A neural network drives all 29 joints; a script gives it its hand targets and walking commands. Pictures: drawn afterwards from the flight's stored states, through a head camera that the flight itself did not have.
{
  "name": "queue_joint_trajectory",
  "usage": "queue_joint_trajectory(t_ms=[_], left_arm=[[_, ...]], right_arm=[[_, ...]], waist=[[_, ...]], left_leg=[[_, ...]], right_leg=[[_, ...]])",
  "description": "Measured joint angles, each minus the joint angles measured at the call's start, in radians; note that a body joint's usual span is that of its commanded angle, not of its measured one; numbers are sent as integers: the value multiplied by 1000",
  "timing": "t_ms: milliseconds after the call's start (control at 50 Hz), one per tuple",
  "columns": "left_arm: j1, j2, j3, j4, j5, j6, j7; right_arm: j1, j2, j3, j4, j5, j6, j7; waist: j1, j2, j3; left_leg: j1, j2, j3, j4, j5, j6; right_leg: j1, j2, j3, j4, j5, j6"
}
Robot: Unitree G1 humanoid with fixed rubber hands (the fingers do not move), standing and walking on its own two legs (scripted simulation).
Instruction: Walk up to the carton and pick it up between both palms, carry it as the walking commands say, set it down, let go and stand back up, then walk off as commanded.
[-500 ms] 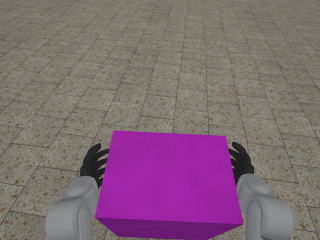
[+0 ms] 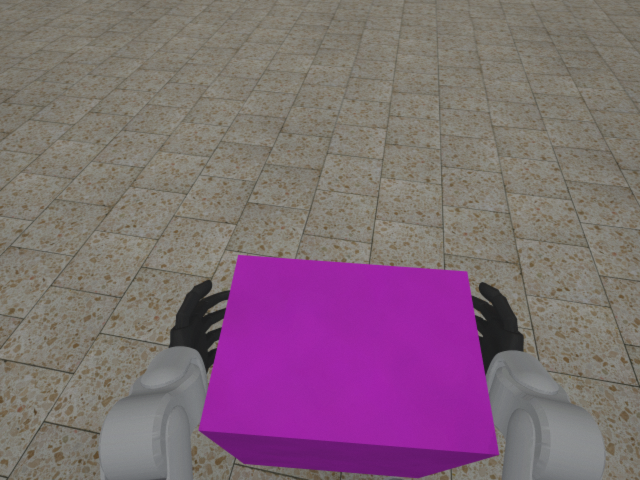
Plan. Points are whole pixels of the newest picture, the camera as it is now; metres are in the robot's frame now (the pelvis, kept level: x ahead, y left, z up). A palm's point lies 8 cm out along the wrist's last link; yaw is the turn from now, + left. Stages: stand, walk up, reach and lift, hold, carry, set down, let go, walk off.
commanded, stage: carry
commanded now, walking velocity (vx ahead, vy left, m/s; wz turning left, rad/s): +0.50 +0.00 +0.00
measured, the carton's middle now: (339, 381) +0.23 +0.00 +0.03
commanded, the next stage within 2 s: none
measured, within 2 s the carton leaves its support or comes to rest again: neither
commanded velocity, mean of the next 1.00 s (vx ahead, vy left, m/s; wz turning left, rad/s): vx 0.50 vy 0.00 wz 0.00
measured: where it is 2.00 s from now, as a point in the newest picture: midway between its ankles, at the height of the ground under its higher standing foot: (337, 211)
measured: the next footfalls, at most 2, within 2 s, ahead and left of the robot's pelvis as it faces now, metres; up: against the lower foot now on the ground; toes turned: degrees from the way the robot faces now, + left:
left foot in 0.50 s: +0.51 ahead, +0.10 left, +0.00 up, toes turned +9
right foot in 1.02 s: +0.87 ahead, -0.12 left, +0.00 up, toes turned -13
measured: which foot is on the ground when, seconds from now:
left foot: up 0.00-0.48, down 0.50-1.00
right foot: down 0.00-0.50, up 0.52-1.00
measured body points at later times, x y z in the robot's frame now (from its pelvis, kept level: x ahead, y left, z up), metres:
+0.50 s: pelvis +0.34 +0.01 +0.01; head +0.34 +0.01 +0.46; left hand +0.58 +0.17 +0.10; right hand +0.58 -0.16 +0.10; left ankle +0.47 +0.10 -0.71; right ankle +0.12 -0.07 -0.71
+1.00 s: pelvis +0.68 -0.01 +0.01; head +0.68 +0.00 +0.46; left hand +0.92 +0.14 +0.10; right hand +0.92 -0.19 +0.10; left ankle +0.48 +0.09 -0.71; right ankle +0.82 -0.12 -0.71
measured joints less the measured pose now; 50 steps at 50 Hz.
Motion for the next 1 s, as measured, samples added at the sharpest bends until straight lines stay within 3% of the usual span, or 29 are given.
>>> queue_joint_trajectory(t_ms=[40, 60, 100, 200, 320, 460, 500, 520, 560, 600, 640, 740, 840, 960, 1000], left_arm=[[-11, 1, 2, 31, 1, -3, 2], [-6, 0, 5, 37, 2, -5, 3], [14, -3, 12, 37, 0, -13, 3], [53, -7, 16, 15, -5, -40, -2], [53, -7, 22, -16, -12, -43, -9], [46, -6, 21, -46, -15, -11, -10], [48, -4, 22, -51, -11, -3, -9], [41, 6, 25, -39, -8, 0, -8], [22, 22, 27, -5, -2, 8, -8], [14, 15, 28, 17, 1, 9, -7], [20, -7, 28, 23, 9, 0, -7], [50, -7, 3, 4, 18, -32, -10], [57, -8, 2, -33, 20, -26, -8], [47, -6, 8, -59, 11, 4, -3], [37, -4, 8, -56, 4, 9, -2]], right_arm=[[-18, -3, -7, 24, -4, 9, -2], [-22, 5, -11, 36, -4, 11, -2], [-18, 13, -8, 52, -4, 3, -1], [9, 13, 15, 44, -7, -27, 3], [12, 14, 26, 10, -10, -29, 2], [17, 14, 28, -30, -7, 1, -6], [10, 13, 28, -22, -3, 6, -7], [2, 13, 33, 4, -4, 1, -7], [-20, 11, 35, 51, -10, -3, -10], [-20, 11, 25, 66, -8, -4, -11], [-6, 13, 10, 65, 1, -12, -9], [22, 15, 5, 44, 12, -38, 0], [20, 15, 11, 22, 14, -37, 7], [20, 14, 18, -2, 8, -18, 7], [20, 14, 15, -15, 5, -10, 5]], waist=[[7, -8, 13], [9, -11, 16], [15, -13, 20], [28, -29, 16], [20, -36, 6], [20, -42, -3], [17, -54, -4], [4, -78, -3], [-14, -80, 4], [-19, -71, 15], [-24, -65, 20], [-34, -46, 12], [-23, -39, -1], [-19, -29, -11], [-21, -22, -10]], left_leg=[[-200, -29, -75, 370, 35, 19], [-282, -37, -88, 470, 65, 22], [-406, -32, -87, 518, 118, 16], [-573, 0, -50, 317, 238, -2], [-652, 12, -11, 103, 388, -9], [-573, -38, 71, -146, 446, 22], [-500, -68, 101, -204, 435, 43], [-493, -85, 113, -170, 397, 70], [-488, -86, 116, -118, 317, 100], [-440, -84, 114, -160, 302, 90], [-372, -89, 109, -234, 302, 90], [-204, -82, 85, -396, 291, 76], [-52, -66, 68, -479, 234, 46], [114, -42, 56, -507, 111, -9], [141, -24, 47, -438, 37, -29]], right_leg=[[23, -5, -2, 8, -60, -20], [49, -6, -3, -17, -66, -10], [115, 0, -1, -85, -68, -2], [292, 5, 20, -258, -73, 12], [486, 2, 50, -390, -119, 46], [658, -10, 76, -374, -285, 107], [668, -32, 90, -258, -374, 127], [627, -65, 95, -120, -414, 132], [444, -59, 171, 292, -383, 134], [270, -33, 220, 569, -333, 120], [146, -38, 225, 632, -264, 114], [-26, -81, 196, 438, -140, 120], [-86, -95, 163, 213, -21, 123], [-58, -54, 79, 5, 29, 112], [-5, -26, 38, -57, 30, 102]])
